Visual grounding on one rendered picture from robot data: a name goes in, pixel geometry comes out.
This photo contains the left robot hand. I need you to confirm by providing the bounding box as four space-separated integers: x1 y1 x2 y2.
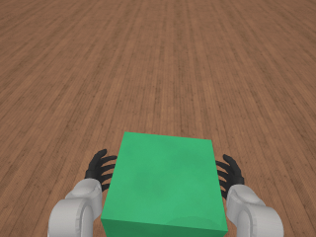
84 149 118 192

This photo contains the robot left forearm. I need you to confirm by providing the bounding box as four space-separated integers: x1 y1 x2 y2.
47 178 103 237

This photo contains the robot right forearm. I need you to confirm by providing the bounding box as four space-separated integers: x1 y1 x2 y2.
226 184 284 237

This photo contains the carton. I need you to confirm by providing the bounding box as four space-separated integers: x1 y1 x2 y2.
101 131 228 237

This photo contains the right robot hand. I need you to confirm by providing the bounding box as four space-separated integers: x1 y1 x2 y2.
215 154 245 200

